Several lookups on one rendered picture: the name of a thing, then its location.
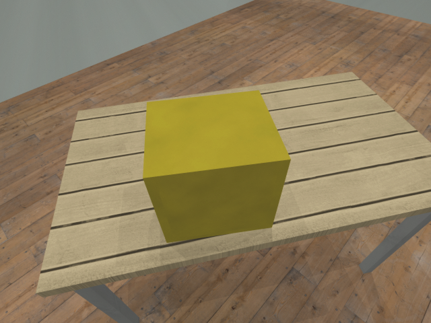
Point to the carton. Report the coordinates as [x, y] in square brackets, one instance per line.
[213, 165]

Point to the table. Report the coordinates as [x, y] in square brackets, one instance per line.
[355, 162]

